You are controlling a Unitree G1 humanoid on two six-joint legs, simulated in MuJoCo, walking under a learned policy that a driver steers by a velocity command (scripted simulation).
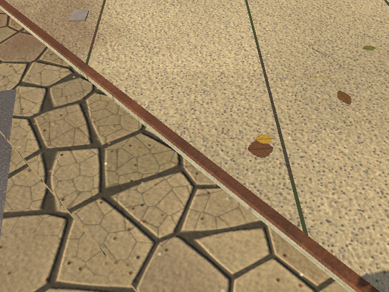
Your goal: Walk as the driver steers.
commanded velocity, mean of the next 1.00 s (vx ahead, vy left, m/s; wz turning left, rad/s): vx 0.41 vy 0.00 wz -0.09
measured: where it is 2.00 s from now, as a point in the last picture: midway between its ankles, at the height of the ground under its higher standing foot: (234, 192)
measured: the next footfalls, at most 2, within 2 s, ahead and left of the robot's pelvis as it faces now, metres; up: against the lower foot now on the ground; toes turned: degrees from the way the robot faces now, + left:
left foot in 0.58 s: +0.36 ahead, +0.14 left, +0.02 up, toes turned +8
right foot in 1.14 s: +0.56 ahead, -0.11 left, +0.04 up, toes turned -16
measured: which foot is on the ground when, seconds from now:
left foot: down 0.00-0.18, up 0.20-0.56, down 0.58-1.00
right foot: down 0.00-0.66, up 0.68-1.00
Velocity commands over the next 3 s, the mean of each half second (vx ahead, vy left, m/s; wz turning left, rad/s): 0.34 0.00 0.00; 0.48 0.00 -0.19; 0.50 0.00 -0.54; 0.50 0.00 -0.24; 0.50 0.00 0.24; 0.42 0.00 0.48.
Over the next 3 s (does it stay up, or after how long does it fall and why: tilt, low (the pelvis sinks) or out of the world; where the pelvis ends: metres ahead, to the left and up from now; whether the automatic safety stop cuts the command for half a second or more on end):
stays up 1.40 -0.33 0.05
